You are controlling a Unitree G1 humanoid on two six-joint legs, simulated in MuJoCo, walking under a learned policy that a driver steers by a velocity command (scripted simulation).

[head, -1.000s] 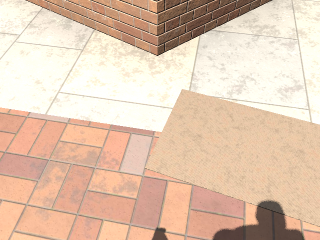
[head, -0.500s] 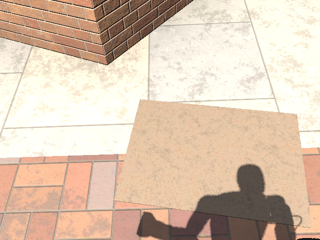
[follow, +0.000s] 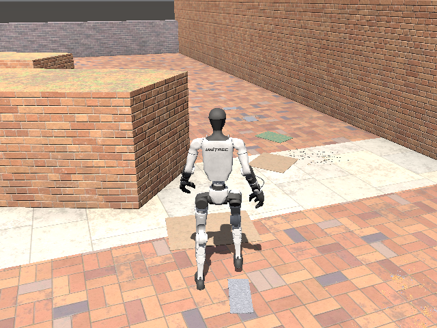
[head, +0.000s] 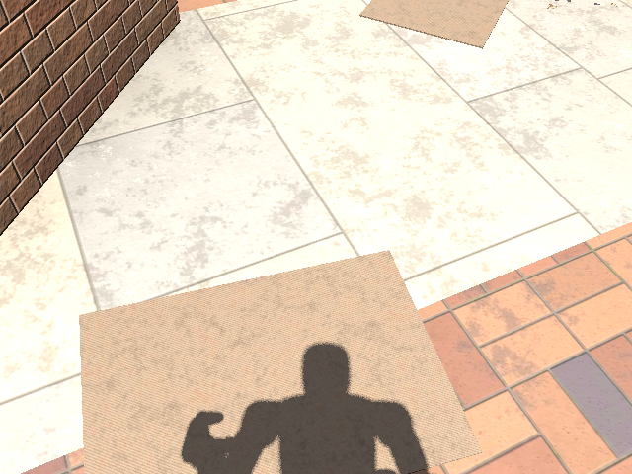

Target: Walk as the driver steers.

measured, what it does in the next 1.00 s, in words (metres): walks ahead: right foot, then left foot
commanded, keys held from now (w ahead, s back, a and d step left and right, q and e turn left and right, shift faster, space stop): w+e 0.26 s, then w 0.12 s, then no key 0.38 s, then w+q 0.24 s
